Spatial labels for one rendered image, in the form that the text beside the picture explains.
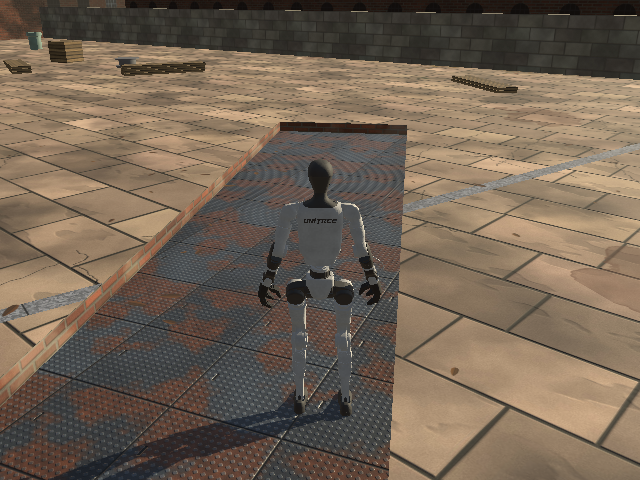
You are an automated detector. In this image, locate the robot right hand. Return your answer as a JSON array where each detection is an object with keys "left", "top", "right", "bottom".
[{"left": 359, "top": 281, "right": 382, "bottom": 305}]

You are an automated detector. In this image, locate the robot left hand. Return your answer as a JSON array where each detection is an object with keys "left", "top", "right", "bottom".
[{"left": 258, "top": 283, "right": 281, "bottom": 308}]

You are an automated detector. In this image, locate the robot right upper arm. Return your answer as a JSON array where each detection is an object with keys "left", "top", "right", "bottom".
[{"left": 341, "top": 203, "right": 369, "bottom": 258}]

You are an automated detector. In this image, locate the robot head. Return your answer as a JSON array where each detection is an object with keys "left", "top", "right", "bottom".
[{"left": 303, "top": 159, "right": 338, "bottom": 208}]

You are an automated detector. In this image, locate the robot left upper arm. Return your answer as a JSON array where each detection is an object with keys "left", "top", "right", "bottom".
[{"left": 272, "top": 202, "right": 299, "bottom": 258}]

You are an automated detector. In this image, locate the left robot forearm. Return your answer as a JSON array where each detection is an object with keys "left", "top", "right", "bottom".
[{"left": 261, "top": 242, "right": 282, "bottom": 287}]

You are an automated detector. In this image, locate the right robot shin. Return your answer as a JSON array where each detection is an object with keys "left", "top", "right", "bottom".
[{"left": 337, "top": 333, "right": 352, "bottom": 402}]

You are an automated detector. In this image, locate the right robot forearm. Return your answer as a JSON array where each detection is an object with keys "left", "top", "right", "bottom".
[{"left": 359, "top": 242, "right": 379, "bottom": 285}]

